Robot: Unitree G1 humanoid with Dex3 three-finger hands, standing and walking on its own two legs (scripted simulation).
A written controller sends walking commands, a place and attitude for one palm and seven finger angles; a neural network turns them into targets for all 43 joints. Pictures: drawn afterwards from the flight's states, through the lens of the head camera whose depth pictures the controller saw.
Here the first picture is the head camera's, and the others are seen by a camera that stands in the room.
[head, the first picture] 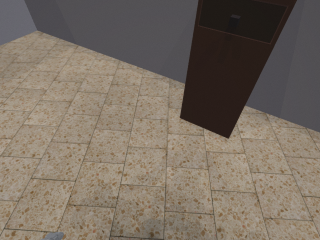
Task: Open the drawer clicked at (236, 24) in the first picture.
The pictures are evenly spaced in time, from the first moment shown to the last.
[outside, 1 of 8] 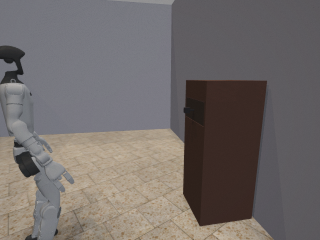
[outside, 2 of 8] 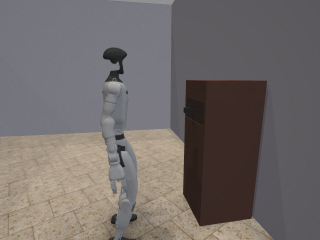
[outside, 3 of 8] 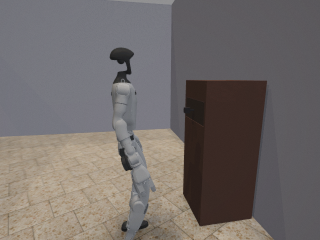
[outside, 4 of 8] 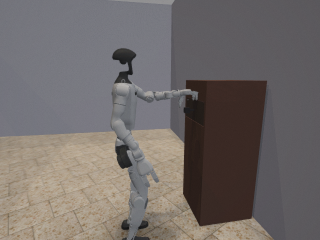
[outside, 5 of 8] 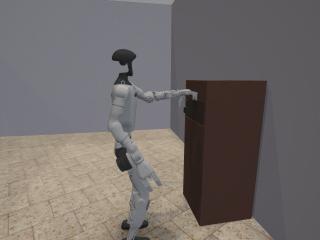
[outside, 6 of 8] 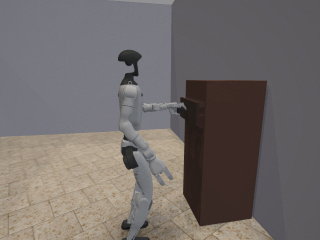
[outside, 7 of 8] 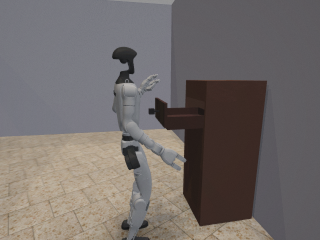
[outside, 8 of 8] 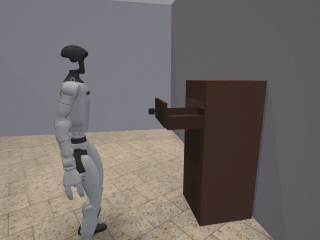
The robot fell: no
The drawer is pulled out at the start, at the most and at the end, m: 0.00 0.29 0.28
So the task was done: yes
